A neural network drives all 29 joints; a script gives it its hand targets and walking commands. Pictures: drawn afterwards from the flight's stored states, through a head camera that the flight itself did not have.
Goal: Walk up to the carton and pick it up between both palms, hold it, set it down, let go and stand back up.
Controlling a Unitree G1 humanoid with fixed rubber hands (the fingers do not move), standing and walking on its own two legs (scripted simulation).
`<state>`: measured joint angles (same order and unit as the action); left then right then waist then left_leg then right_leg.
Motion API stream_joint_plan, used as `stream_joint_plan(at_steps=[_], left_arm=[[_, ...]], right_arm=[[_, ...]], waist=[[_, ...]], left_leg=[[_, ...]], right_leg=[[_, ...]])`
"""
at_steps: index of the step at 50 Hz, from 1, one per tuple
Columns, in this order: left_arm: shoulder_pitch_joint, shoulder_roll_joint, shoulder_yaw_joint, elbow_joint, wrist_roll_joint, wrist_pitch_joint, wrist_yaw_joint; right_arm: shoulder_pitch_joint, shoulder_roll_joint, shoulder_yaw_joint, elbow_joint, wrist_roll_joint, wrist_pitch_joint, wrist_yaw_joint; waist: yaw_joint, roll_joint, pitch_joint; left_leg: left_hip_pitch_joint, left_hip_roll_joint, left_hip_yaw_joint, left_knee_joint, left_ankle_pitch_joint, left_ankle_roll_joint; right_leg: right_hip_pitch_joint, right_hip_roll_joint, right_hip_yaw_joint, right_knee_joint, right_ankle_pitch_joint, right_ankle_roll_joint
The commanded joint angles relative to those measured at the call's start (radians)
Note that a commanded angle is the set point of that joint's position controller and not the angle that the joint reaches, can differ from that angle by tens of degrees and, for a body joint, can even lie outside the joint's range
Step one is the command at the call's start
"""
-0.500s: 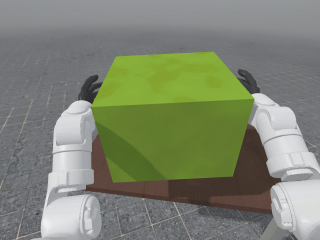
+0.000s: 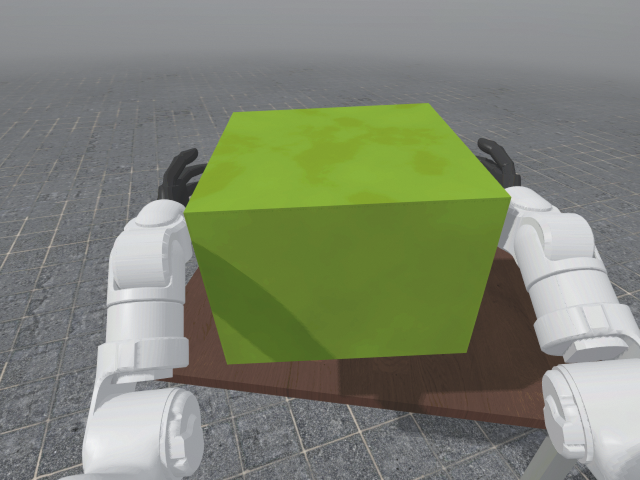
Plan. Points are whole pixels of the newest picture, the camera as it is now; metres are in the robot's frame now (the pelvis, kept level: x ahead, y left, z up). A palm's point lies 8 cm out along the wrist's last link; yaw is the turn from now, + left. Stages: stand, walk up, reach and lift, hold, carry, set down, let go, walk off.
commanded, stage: hold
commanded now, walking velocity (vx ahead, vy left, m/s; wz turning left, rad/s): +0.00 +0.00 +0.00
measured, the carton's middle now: (338, 220) +0.41 +0.00 +0.21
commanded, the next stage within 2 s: set down in 0.86 s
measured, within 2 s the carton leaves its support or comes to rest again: neither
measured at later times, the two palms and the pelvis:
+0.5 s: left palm (173, 212) +0.36 +0.20 +0.25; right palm (497, 199) +0.37 -0.18 +0.27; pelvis +0.00 +0.00 +0.00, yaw +0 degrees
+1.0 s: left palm (176, 201) +0.36 +0.19 +0.26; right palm (500, 196) +0.37 -0.19 +0.27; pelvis +0.00 +0.00 +0.00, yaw +1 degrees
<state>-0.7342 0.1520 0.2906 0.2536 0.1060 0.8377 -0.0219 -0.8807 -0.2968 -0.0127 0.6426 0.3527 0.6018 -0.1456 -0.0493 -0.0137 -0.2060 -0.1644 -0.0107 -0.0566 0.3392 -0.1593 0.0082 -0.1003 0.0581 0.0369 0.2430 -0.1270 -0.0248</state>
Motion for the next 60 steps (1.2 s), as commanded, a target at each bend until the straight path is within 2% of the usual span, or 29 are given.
stream_joint_plan(at_steps=[1,3,6,8,10,12,16,18,19,21,23,24,25,26,28,31,33,38,39,40,41,42,43,44,45,49,54,56,60], left_arm=[[-0.808,-0.575,-0.41,-0.158,-0.182,-0.077,-0.141],[-0.829,-0.573,-0.421,-0.181,-0.193,-0.081,-0.141],[-0.826,-0.568,-0.409,-0.181,-0.193,-0.085,-0.142],[-0.808,-0.571,-0.408,-0.167,-0.188,-0.081,-0.145],[-0.822,-0.553,-0.384,-0.149,-0.178,-0.084,-0.149],[-0.806,-0.567,-0.403,-0.178,-0.187,-0.084,-0.147],[-0.795,-0.558,-0.384,-0.141,-0.183,-0.083,-0.151],[-0.821,-0.573,-0.417,-0.185,-0.195,-0.086,-0.149],[-0.831,-0.574,-0.415,-0.185,-0.197,-0.087,-0.148],[-0.815,-0.565,-0.403,-0.167,-0.191,-0.087,-0.146],[-0.829,-0.568,-0.418,-0.199,-0.2,-0.092,-0.142],[-0.818,-0.576,-0.424,-0.197,-0.199,-0.088,-0.141],[-0.815,-0.573,-0.424,-0.208,-0.198,-0.087,-0.14],[-0.812,-0.561,-0.412,-0.175,-0.188,-0.082,-0.141],[-0.799,-0.571,-0.415,-0.189,-0.187,-0.078,-0.143],[-0.821,-0.569,-0.417,-0.171,-0.188,-0.078,-0.142],[-0.825,-0.584,-0.437,-0.217,-0.205,-0.083,-0.139],[-0.804,-0.583,-0.425,-0.189,-0.194,-0.078,-0.134],[-0.811,-0.567,-0.407,-0.173,-0.187,-0.076,-0.136],[-0.814,-0.584,-0.423,-0.179,-0.193,-0.077,-0.135],[-0.81,-0.585,-0.417,-0.167,-0.195,-0.076,-0.135],[-0.815,-0.577,-0.415,-0.161,-0.191,-0.075,-0.137],[-0.823,-0.57,-0.412,-0.153,-0.189,-0.076,-0.137],[-0.891,-0.583,-0.418,-0.169,-0.214,-0.086,-0.146],[-0.901,-0.586,-0.407,-0.156,-0.213,-0.095,-0.152],[-0.907,-0.582,-0.371,-0.087,-0.181,-0.167,-0.167],[-0.828,-0.541,-0.272,0.078,-0.073,-0.23,-0.196],[-0.794,-0.532,-0.257,0.091,-0.047,-0.247,-0.204],[-0.738,-0.542,-0.283,0.067,-0.042,-0.275,-0.208]], right_arm=[[-0.873,0.613,0.237,-0.386,0.154,-0.047,0.164],[-0.876,0.626,0.24,-0.391,0.157,-0.049,0.163],[-0.878,0.639,0.25,-0.393,0.172,-0.049,0.16],[-0.876,0.63,0.253,-0.401,0.167,-0.048,0.157],[-0.885,0.637,0.246,-0.38,0.159,-0.045,0.156],[-0.875,0.641,0.254,-0.411,0.17,-0.05,0.154],[-0.888,0.634,0.254,-0.404,0.157,-0.046,0.154],[-0.858,0.629,0.241,-0.383,0.159,-0.046,0.153],[-0.881,0.628,0.244,-0.402,0.166,-0.05,0.154],[-0.879,0.625,0.247,-0.409,0.161,-0.047,0.154],[-0.88,0.639,0.257,-0.43,0.169,-0.049,0.155],[-0.866,0.625,0.253,-0.424,0.169,-0.048,0.154],[-0.858,0.627,0.252,-0.423,0.168,-0.047,0.154],[-0.848,0.61,0.243,-0.388,0.159,-0.04,0.155],[-0.862,0.621,0.256,-0.405,0.164,-0.044,0.158],[-0.872,0.615,0.24,-0.385,0.158,-0.045,0.162],[-0.884,0.627,0.26,-0.436,0.175,-0.053,0.163],[-0.861,0.62,0.252,-0.409,0.166,-0.046,0.167],[-0.869,0.614,0.247,-0.391,0.162,-0.043,0.168],[-0.882,0.612,0.242,-0.405,0.159,-0.047,0.169],[-0.891,0.612,0.244,-0.408,0.16,-0.047,0.169],[-0.87,0.612,0.235,-0.372,0.157,-0.042,0.169],[-0.889,0.617,0.237,-0.38,0.16,-0.045,0.169],[-0.904,0.677,0.241,-0.356,0.151,-0.052,0.167],[-0.923,0.683,0.236,-0.355,0.141,-0.065,0.165],[-0.945,0.691,0.197,-0.364,0.079,-0.136,0.164],[-0.878,0.64,0.105,-0.211,-0.051,-0.23,0.176],[-0.851,0.621,0.088,-0.179,-0.078,-0.271,0.179],[-0.817,0.619,0.113,-0.223,-0.093,-0.336,0.174]], waist=[[-0.004,0.051,-0.309],[-0.012,0.05,-0.324],[0.002,0.034,-0.324],[-0.005,0.03,-0.316],[0.003,0.016,-0.303],[0.001,0.033,-0.336],[0.0,0.006,-0.31],[-0.018,0.05,-0.312],[-0.014,0.059,-0.322],[-0.012,0.034,-0.308],[-0.004,0.037,-0.344],[-0.017,0.055,-0.336],[-0.013,0.055,-0.333],[-0.014,0.059,-0.302],[-0.004,0.037,-0.32],[-0.007,0.055,-0.297],[-0.008,0.054,-0.36],[-0.003,0.044,-0.326],[0.006,0.043,-0.308],[-0.006,0.048,-0.325],[-0.002,0.035,-0.313],[-0.009,0.041,-0.283],[0.005,0.04,-0.296],[-0.041,0.039,-0.309],[-0.03,0.028,-0.3],[-0.037,0.025,-0.318],[-0.029,0.026,-0.168],[-0.03,0.032,-0.144],[-0.038,0.022,-0.173]], left_leg=[[0.083,-0.004,0.006,-0.034,0.176,-0.023],[0.097,-0.002,0.005,-0.025,0.199,-0.024],[0.097,-0.005,0.003,-0.023,0.206,-0.018],[0.089,-0.008,0.005,-0.026,0.196,-0.018],[0.077,-0.011,0.009,-0.034,0.15,-0.01],[0.084,-0.006,0.003,-0.021,0.214,-0.015],[0.078,-0.008,0.005,-0.029,0.174,-0.008],[0.087,-0.003,0.001,-0.026,0.199,-0.024],[0.091,-0.005,0.003,-0.02,0.199,-0.026],[0.09,-0.009,0.004,-0.022,0.2,-0.022],[0.104,-0.011,0.002,-0.018,0.221,-0.022],[0.106,-0.007,0.001,-0.017,0.221,-0.027],[0.101,-0.006,0.003,-0.016,0.227,-0.028],[0.088,-0.005,0.003,-0.027,0.193,-0.027],[0.096,-0.003,0.0,-0.025,0.206,-0.022],[0.081,-0.001,0.002,-0.032,0.176,-0.025],[0.109,-0.002,0.001,-0.013,0.235,-0.029],[0.108,0.001,0.001,-0.019,0.22,-0.025],[0.094,0.001,0.002,-0.026,0.19,-0.025],[0.092,0.004,-0.003,-0.028,0.194,-0.027],[0.097,0.0,0.002,-0.029,0.19,-0.023],[0.087,0.001,0.003,-0.03,0.188,-0.023],[0.085,-0.001,0.003,-0.035,0.168,-0.021],[0.104,-0.022,0.006,-0.029,0.141,-0.02],[0.103,-0.021,0.004,-0.032,0.12,-0.016],[0.115,-0.029,0.006,-0.035,0.106,-0.009],[0.105,-0.019,0.023,-0.089,0.011,0.003],[0.131,-0.015,0.028,-0.096,0.048,-0.001],[0.204,-0.02,0.041,-0.057,0.206,-0.017]], right_leg=[[0.104,-0.011,0.014,-0.006,0.164,0.026],[0.11,-0.006,0.012,-0.002,0.188,0.025],[0.11,-0.011,0.015,0.0,0.214,0.034],[0.113,-0.015,0.018,-0.004,0.204,0.033],[0.114,-0.019,0.018,-0.005,0.181,0.038],[0.135,-0.013,0.014,0.008,0.236,0.034],[0.119,-0.014,0.015,0.0,0.205,0.037],[0.115,-0.013,0.014,0.003,0.212,0.026],[0.117,-0.012,0.012,0.001,0.204,0.027],[0.108,-0.012,0.013,-0.001,0.21,0.032],[0.118,-0.01,0.012,0.005,0.228,0.033],[0.113,-0.011,0.013,0.008,0.234,0.031],[0.122,-0.007,0.01,0.007,0.227,0.029],[0.113,-0.009,0.012,-0.004,0.191,0.028],[0.115,-0.009,0.014,0.001,0.21,0.031],[0.102,-0.011,0.013,-0.004,0.162,0.026],[0.124,-0.004,0.008,0.008,0.219,0.025],[0.1,-0.002,0.01,0.003,0.194,0.027],[0.105,-0.004,0.012,-0.003,0.173,0.026],[0.107,0.0,0.009,0.0,0.168,0.023],[0.097,-0.002,0.009,-0.005,0.168,0.025],[0.091,-0.004,0.011,-0.008,0.166,0.023],[0.093,-0.007,0.011,-0.009,0.149,0.025],[0.071,-0.002,-0.002,-0.004,0.137,0.03],[0.064,-0.004,-0.004,-0.005,0.123,0.031],[0.086,-0.014,-0.014,-0.004,0.136,0.039],[0.087,-0.025,-0.041,-0.031,0.001,0.035],[0.103,-0.026,-0.054,-0.028,0.022,0.032],[0.155,-0.013,-0.073,-0.015,0.139,0.042]])
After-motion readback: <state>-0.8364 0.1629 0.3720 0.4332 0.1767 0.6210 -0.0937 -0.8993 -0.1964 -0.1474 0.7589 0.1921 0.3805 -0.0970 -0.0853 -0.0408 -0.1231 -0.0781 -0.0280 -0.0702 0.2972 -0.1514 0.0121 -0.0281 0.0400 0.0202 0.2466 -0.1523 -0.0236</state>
